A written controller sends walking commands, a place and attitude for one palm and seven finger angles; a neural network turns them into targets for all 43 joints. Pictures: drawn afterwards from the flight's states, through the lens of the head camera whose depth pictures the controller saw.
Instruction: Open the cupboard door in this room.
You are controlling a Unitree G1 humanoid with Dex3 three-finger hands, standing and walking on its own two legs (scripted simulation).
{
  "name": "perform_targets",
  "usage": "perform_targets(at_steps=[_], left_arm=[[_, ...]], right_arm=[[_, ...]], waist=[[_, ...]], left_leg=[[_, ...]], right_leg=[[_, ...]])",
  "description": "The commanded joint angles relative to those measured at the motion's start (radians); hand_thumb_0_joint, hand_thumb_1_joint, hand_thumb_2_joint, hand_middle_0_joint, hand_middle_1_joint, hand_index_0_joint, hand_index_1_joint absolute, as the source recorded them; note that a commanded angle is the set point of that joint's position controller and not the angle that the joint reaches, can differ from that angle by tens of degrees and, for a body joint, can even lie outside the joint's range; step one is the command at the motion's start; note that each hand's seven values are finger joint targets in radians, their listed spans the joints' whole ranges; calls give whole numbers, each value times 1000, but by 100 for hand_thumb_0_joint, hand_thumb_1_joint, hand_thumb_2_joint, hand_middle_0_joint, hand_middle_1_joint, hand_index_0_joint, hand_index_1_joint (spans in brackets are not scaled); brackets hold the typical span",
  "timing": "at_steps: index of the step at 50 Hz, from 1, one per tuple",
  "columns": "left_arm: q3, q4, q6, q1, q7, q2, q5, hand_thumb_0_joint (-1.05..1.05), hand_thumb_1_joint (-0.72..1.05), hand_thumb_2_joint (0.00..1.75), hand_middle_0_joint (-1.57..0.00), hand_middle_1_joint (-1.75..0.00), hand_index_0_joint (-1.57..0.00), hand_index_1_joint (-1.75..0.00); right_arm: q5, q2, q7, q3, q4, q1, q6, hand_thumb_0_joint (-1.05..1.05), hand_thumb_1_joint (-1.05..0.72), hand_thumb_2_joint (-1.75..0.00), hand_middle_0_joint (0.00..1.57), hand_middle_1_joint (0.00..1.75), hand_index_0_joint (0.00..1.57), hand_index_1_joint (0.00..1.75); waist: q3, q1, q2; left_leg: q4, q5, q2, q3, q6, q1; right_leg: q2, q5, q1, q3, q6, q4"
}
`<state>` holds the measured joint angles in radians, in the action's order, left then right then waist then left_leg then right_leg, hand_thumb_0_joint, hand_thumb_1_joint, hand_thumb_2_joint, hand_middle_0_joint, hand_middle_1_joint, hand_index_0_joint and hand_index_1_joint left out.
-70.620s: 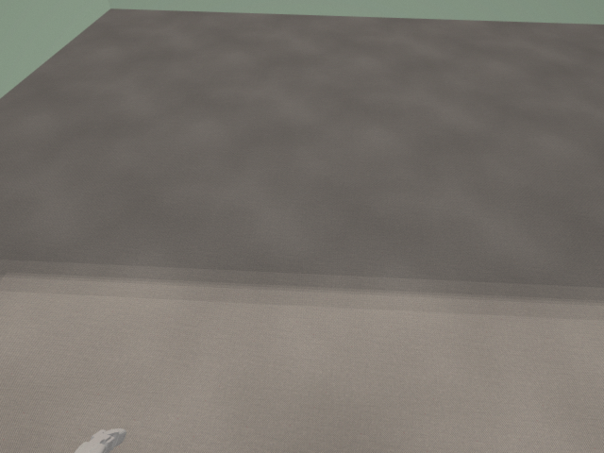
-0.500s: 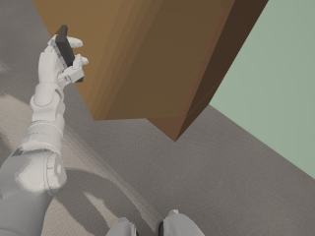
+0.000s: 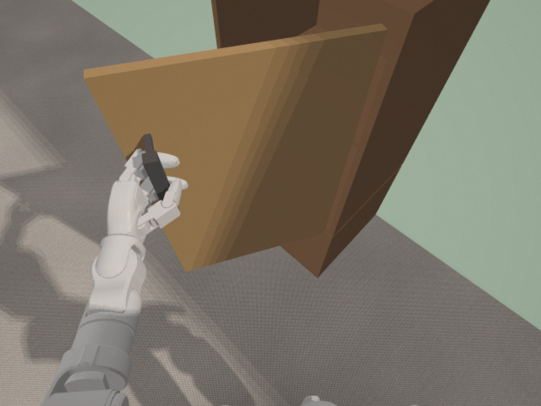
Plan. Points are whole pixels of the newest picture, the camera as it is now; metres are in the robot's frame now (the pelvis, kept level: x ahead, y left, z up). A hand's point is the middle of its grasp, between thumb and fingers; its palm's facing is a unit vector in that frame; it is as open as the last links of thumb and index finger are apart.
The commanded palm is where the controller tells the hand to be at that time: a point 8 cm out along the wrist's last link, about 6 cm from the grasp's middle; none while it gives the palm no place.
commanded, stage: pull the door open along its arc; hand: left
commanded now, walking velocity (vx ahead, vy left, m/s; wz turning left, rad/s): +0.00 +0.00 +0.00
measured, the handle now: (161, 178) +0.45 +0.17 +0.05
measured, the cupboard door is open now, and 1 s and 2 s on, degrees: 61 85 87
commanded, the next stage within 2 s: open thumb and fingers to let go in 0.44 s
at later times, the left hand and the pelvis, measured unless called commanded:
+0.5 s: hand (235, 273) +0.28 +0.05 +0.07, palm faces +0.42 -0.91 -0.03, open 6.1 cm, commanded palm +0.23 +0.09 +0.06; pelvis -0.01 -0.05 +0.00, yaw +5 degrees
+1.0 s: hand (241, 276) +0.28 +0.04 +0.06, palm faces +0.43 -0.90 -0.02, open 11.6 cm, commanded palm +0.24 +0.08 +0.06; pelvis -0.03 -0.07 +0.00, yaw +6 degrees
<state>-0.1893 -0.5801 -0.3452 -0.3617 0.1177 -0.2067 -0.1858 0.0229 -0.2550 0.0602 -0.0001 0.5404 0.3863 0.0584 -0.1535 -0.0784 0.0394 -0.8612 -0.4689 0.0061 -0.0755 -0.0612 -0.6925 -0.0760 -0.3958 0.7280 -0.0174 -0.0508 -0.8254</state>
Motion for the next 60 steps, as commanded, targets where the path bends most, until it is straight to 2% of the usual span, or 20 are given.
perform_targets(at_steps=[1,4,5,9,10,16,21,24,26,27,30,34,37,40,43,47,49,53,58,60], left_arm=[[-30,406,-37,86,-232,-13,-19,0,90,90,-40,-135,-40,-135],[-48,527,-26,242,-361,-33,51,0,90,90,-40,-135,-40,-135],[-5,564,-19,279,-395,12,78,0,90,90,-40,-135,-40,-135],[79,656,6,343,-521,81,164,0,90,90,-40,-135,-40,-135],[121,652,20,371,-548,132,174,0,90,90,-40,-135,-40,-135],[225,672,87,379,-686,231,241,0,90,90,-40,-135,-40,-135],[333,674,112,337,-684,293,290,0,90,90,-40,-135,-40,-135],[410,675,109,306,-667,363,279,0,90,90,-40,-135,-40,-135],[440,676,99,286,-657,382,278,0,90,90,-40,-135,-40,-135],[436,663,94,211,-657,368,277,0,90,90,-40,-135,-40,-135],[397,638,75,186,-650,320,282,0,69,81,-38,-133,-38,-133],[388,635,57,202,-624,310,269,0,41,69,-36,-130,-36,-130],[369,619,50,181,-600,303,234,0,20,60,-35,-127,-35,-127],[366,605,43,202,-586,312,215,0,-1,51,-33,-125,-33,-125],[356,583,30,151,-593,302,213,0,-22,42,-32,-123,-32,-123],[348,549,17,135,-608,297,225,0,-50,30,-30,-120,-30,-120],[345,547,12,92,-615,284,236,0,-50,30,-30,-120,-30,-120],[361,539,9,80,-622,306,245,0,-50,30,-27,-100,-27,-100],[378,508,16,22,-635,331,241,0,-50,30,-22,-75,-22,-75],[371,502,16,40,-646,332,243,0,-50,30,-21,-65,-21,-65]], right_arm=[[-7,-103,8,42,-140,-42,-58,0,-90,-90,20,30,20,30],[-28,-90,7,44,-156,-83,-48,0,-90,-90,20,30,20,30],[-32,-75,7,37,-165,-106,-43,0,-90,-90,20,30,20,30],[-51,-50,-11,28,-174,-168,-23,0,-90,-90,20,30,20,30],[-52,-39,-14,24,-177,-189,-19,0,-90,-90,20,30,20,30],[-68,-6,-45,5,-167,-263,-3,0,-90,-90,20,30,20,30],[-78,5,-66,1,-151,-273,-9,0,-90,-90,20,30,20,30],[-80,4,-67,4,-143,-280,-26,0,-90,-90,20,30,20,30],[-80,1,-64,9,-134,-276,-39,0,-90,-90,20,30,20,30],[-81,-4,-65,8,-123,-276,-43,0,-90,-90,20,30,20,30],[-82,-6,-72,14,-109,-272,-52,0,-90,-90,20,30,20,30],[-75,-12,-73,22,-107,-259,-60,0,-90,-90,20,30,20,30],[-68,-17,-79,23,-98,-263,-68,0,-90,-90,20,30,20,30],[-64,-21,-79,25,-99,-262,-76,0,-90,-90,20,30,20,30],[-62,-25,-79,25,-90,-265,-84,0,-90,-90,20,30,20,30],[-65,-24,-75,26,-88,-269,-93,0,-90,-90,20,30,20,30],[-64,-26,-74,27,-83,-263,-95,0,-90,-90,20,30,20,30],[-66,-20,-71,27,-86,-264,-97,0,-90,-90,20,30,20,30],[-66,-19,-74,22,-87,-274,-97,0,-90,-90,20,30,20,30],[-68,-19,-72,24,-91,-272,-98,0,-90,-90,20,30,20,30]], waist=[[-291,102,-16],[-300,132,-76],[-288,135,-51],[-243,131,-80],[-209,128,-87],[-164,113,-99],[-155,66,-132],[-144,44,-142],[-164,37,-139],[-159,24,-132],[-191,36,-141],[-238,47,-148],[-220,43,-182],[-203,53,-171],[-180,44,-188],[-173,50,-178],[-184,47,-163],[-205,50,-132],[-172,38,-161],[-189,50,-156]], left_leg=[[80,597,-12,74,59,167],[77,557,-6,71,56,147],[85,534,-2,68,57,149],[87,421,4,77,54,140],[90,387,6,76,53,136],[87,279,23,86,52,127],[70,244,24,98,51,114],[62,226,23,107,53,115],[53,223,23,112,55,113],[43,210,25,115,54,98],[33,190,28,117,55,66],[35,197,32,117,56,48],[34,171,33,116,55,30],[44,160,34,118,56,27],[44,136,33,120,52,26],[42,122,33,120,50,20],[41,122,34,119,49,23],[41,138,35,112,47,43],[43,110,34,113,43,47],[48,127,33,112,43,58]], right_leg=[[34,513,-304,-27,20,34],[41,538,-373,-13,14,21],[47,529,-376,-9,13,21],[58,458,-379,11,10,39],[61,437,-368,14,12,52],[79,355,-372,57,20,108],[121,435,-394,118,48,145],[140,457,-394,142,62,166],[153,475,-399,151,70,163],[160,459,-380,157,72,162],[176,423,-402,191,77,168],[187,464,-454,208,80,163],[200,450,-464,234,99,188],[198,417,-461,229,94,195],[199,324,-425,235,96,215],[196,251,-399,233,88,219],[193,230,-390,226,82,213],[185,246,-383,207,76,198],[175,159,-337,189,71,211],[164,172,-337,165,62,192]])
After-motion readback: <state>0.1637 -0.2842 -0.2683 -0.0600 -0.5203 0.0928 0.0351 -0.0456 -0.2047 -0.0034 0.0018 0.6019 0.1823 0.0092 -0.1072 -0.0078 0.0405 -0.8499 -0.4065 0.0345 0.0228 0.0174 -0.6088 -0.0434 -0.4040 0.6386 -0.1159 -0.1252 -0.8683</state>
